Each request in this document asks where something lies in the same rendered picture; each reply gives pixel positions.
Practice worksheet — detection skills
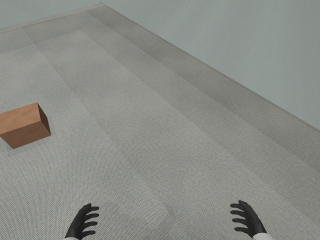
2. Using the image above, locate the carton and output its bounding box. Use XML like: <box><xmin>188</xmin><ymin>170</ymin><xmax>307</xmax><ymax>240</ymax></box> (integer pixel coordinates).
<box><xmin>0</xmin><ymin>102</ymin><xmax>51</xmax><ymax>149</ymax></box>

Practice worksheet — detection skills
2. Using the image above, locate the left robot hand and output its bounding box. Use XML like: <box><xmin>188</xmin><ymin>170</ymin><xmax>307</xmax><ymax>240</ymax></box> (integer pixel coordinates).
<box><xmin>65</xmin><ymin>203</ymin><xmax>99</xmax><ymax>240</ymax></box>

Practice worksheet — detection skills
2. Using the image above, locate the right robot hand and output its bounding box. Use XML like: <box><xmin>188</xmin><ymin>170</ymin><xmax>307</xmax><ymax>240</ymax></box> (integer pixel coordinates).
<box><xmin>230</xmin><ymin>200</ymin><xmax>267</xmax><ymax>239</ymax></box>

